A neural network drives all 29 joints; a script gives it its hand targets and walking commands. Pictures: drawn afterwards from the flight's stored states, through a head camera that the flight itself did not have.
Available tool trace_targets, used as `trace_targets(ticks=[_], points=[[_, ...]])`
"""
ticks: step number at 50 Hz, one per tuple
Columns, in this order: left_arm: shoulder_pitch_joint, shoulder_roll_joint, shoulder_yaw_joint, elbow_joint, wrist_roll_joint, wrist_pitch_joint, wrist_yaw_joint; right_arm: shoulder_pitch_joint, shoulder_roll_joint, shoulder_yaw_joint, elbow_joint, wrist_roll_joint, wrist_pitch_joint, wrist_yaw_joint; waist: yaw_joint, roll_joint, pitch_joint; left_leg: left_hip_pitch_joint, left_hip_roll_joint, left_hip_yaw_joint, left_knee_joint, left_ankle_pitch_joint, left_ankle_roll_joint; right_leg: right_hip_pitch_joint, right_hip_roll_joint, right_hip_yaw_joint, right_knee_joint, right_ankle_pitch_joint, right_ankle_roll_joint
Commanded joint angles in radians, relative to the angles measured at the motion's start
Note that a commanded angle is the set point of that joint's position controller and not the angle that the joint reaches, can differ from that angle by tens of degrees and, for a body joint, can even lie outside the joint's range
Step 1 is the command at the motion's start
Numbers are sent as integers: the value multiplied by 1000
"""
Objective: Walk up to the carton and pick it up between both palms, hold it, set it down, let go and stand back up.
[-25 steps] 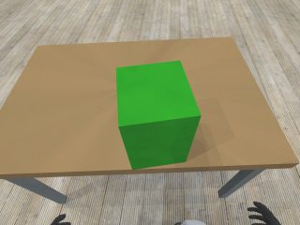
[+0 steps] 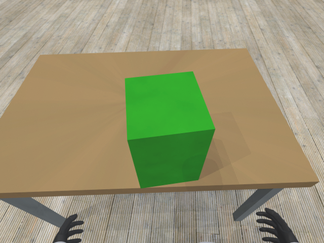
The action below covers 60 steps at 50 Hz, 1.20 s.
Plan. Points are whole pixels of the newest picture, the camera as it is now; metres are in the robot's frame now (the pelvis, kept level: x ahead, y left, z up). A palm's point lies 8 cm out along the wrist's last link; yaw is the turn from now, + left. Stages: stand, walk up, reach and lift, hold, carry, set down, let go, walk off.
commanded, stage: reach and lift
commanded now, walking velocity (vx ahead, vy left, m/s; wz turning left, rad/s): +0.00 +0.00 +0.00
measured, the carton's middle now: (165, 133) +0.39 +0.02 +0.02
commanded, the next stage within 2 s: none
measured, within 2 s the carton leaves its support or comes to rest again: neither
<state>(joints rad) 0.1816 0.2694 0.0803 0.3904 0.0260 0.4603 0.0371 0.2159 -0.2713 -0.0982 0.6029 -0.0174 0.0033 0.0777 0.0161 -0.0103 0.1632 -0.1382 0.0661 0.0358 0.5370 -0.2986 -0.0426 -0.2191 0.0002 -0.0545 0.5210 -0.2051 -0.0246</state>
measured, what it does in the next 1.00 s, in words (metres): stands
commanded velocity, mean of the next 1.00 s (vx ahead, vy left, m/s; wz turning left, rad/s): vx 0.00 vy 0.00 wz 0.00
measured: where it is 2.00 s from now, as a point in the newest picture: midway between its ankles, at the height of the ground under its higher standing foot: outside the picture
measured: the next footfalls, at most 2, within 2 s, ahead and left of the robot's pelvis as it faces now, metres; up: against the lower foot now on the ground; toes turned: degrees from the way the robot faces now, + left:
none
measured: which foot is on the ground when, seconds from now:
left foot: down 0.00-1.00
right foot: down 0.00-1.00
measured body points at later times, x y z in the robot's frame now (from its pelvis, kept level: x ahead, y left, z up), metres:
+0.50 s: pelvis +0.02 +0.01 +0.01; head +0.01 +0.02 +0.46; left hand +0.19 +0.23 -0.06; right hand +0.17 -0.24 -0.05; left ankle +0.00 +0.14 -0.73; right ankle +0.06 -0.10 -0.73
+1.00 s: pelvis +0.03 +0.01 +0.01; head +0.02 +0.02 +0.46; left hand +0.20 +0.21 -0.03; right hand +0.19 -0.21 -0.04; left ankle +0.00 +0.14 -0.73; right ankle +0.06 -0.10 -0.73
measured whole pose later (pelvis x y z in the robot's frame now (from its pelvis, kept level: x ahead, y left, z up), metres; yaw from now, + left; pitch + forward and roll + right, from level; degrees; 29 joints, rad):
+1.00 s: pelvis +0.03 +0.01 +0.01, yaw -1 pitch -5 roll -1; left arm 0.32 0.11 -0.05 0.40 -0.03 -0.22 0.13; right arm 0.30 -0.20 -0.01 0.59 0.16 -0.38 0.09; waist 0.02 0.00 0.06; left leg -0.01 0.05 0.06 0.36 -0.26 -0.03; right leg -0.10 0.00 -0.04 0.35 -0.16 -0.01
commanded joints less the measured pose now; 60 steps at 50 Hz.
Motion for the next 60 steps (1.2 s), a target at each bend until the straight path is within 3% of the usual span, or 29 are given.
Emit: trace_targets(ticks=[1, 2, 3, 7, 9, 10, 11, 16, 18, 19, 20, 21, 25, 26, 37, 39, 40, 41, 44, 46, 47, 48, 50, 51, 52, 55, 56, 59, 60], points=[[-70, 91, 4, -234, -39, -143, 32, -13, -98, -62, -178, -29, -101, -8, -33, 21, -258, -151, -50, 55, -139, 46, 14, 221, 20, 40, -69, 117, 10], [-23, 78, 16, -215, -28, -155, 36, 1, -113, -65, -150, -29, -114, -8, -18, 43, -248, -162, -43, 61, -150, 49, 13, 232, 24, 28, -69, 117, 15], [-20, 78, 14, -218, -34, -173, 34, 12, -92, -50, -182, -24, -128, -10, -26, 0, -244, -140, -53, 55, -145, 69, 16, 224, 20, 38, -80, 137, 14], [0, 53, 1, -178, -37, -228, 49, -9, -91, -72, -165, -35, -153, -13, -14, -32, -178, -132, -58, 56, -182, 38, 24, 202, 16, 32, -117, 75, 20], [0, 41, -13, -164, -45, -230, 52, -13, -92, -73, -170, -38, -145, -6, -27, -48, -118, -136, -57, 47, -214, -14, 30, 202, 24, 8, -119, 13, 23], [-1, 52, -2, -163, -33, -235, 53, -24, -86, -61, -197, -26, -144, -6, -3, -24, -115, -126, -61, 56, -203, 20, 30, 199, 19, 31, -131, 26, 16], [-1, 30, -18, -164, -45, -242, 53, -21, -73, -52, -187, -16, -148, -5, -11, -42, -120, -106, -64, 49, -207, 30, 28, 202, 18, 33, -140, 46, 18], [1, -10, -36, -186, -21, -262, 69, -28, -97, -63, -198, 13, -144, 15, 13, 4, -81, -71, -57, 48, -256, 27, 12, 195, 38, 12, -163, 40, 8], [-7, -22, -44, -203, -20, -288, 75, -20, -85, -50, -212, 30, -155, 20, 18, -17, -103, -33, -57, 49, -244, 55, 13, 182, 33, 20, -188, 59, 3], [-5, -30, -43, -203, -18, -302, 79, -7, -73, -45, -219, 39, -162, 21, 8, -10, -126, -22, -65, 45, -242, 71, 8, 178, 36, 24, -187, 58, 6], [1, -42, -39, -199, -10, -316, 83, -21, -86, -54, -213, 42, -167, 24, 27, -17, -109, -22, -66, 50, -251, 91, 11, 167, 25, 29, -198, 65, 1], [-2, -35, -50, -232, -13, -329, 84, 4, -55, -27, -228, 57, -177, 24, 5, -6, -144, -6, -67, 45, -249, 92, 6, 181, 29, 28, -199, 72, 1], [16, -51, -52, -201, -5, -408, 88, 21, -56, -35, -187, 84, -221, 23, 11, 13, -158, 11, -72, 54, -257, 178, -4, 204, 17, 52, -216, 140, -11], [8, -45, -43, -240, -2, -429, 90, 27, -55, -21, -182, 85, -239, 24, 7, 45, -191, 19, -69, 45, -251, 170, -6, 204, 16, 52, -212, 128, -17], [55, -68, -79, -144, -44, -615, 82, 32, -57, -5, -173, 120, -363, 3, -3, -43, -173, 42, -74, 18, -243, 225, 1, 221, 16, 66, -213, 187, -12], [77, -74, -92, -135, -46, -647, 79, 36, -45, 12, -166, 136, -383, -6, -4, -40, -164, 42, -69, 7, -236, 219, 5, 218, 21, 64, -209, 181, -13], [74, -83, -98, -174, -45, -661, 86, 26, -47, 19, -183, 137, -391, -4, 16, -21, -186, 47, -73, 18, -235, 268, -5, 217, 25, 54, -207, 198, -12], [69, -87, -101, -137, -57, -675, 85, 16, -52, 7, -165, 148, -399, -3, 5, -41, -173, 46, -66, 6, -230, 284, -4, 205, 30, 59, -202, 219, -19], [80, -110, -119, -146, -56, -718, 92, 34, -45, 24, -129, 170, -422, 3, 10, -1, -150, 45, -62, -3, -215, 315, -20, 186, 33, 62, -215, 186, -36], [72, -107, -121, -164, -53, -745, 100, 32, -50, 43, -136, 191, -446, 7, 12, 21, -178, 46, -64, 0, -208, 285, -18, 186, 27, 64, -215, 168, -39], [107, -123, -127, -139, -51, -752, 101, 35, -49, 42, -138, 192, -452, 7, 2, -8, -146, 40, -64, -8, -221, 257, -15, 187, 32, 54, -208, 140, -33], [102, -129, -125, -136, -53, -765, 98, 46, -27, 63, -142, 193, -459, 6, 14, -8, -150, 22, -61, -6, -215, 266, -13, 203, 29, 58, -211, 152, -35], [77, -122, -123, -143, -55, -788, 105, 31, -36, 57, -144, 204, -478, 8, 4, 10, -152, 9, -66, -6, -208, 237, -13, 188, 20, 69, -204, 128, -35], [74, -136, -134, -144, -55, -799, 105, 24, -25, 71, -160, 204, -488, 9, 1, -14, -149, -3, -72, -9, -220, 209, -5, 179, 26, 67, -202, 116, -27], [55, -136, -132, -139, -54, -810, 111, 6, -18, 65, -157, 210, -495, 12, 8, 13, -146, -13, -71, -6, -214, 214, -2, 173, 17, 72, -192, 113, -34], [50, -149, -145, -165, -70, -838, 120, -3, -11, 64, -184, 220, -512, 16, 3, -4, -161, -38, -68, -19, -224, 143, 6, 157, 17, 70, -179, 60, -32], [25, -135, -148, -180, -60, -849, 124, -15, -3, 79, -175, 232, -514, 15, 6, 23, -157, -40, -72, -7, -227, 123, 2, 154, 13, 78, -181, 40, -32], [68, -157, -160, -151, -69, -859, 130, 1, 1, 73, -173, 214, -515, 13, -5, 8, -167, -57, -65, -14, -238, 73, 4, 156, 17, 70, -174, 4, -34], [8, -139, -155, -169, -80, -856, 131, -38, -9, 63, -182, 210, -511, 13, -5, -4, -181, -66, -69, -11, -234, 78, 5, 146, 12, 72, -170, 6, -31]])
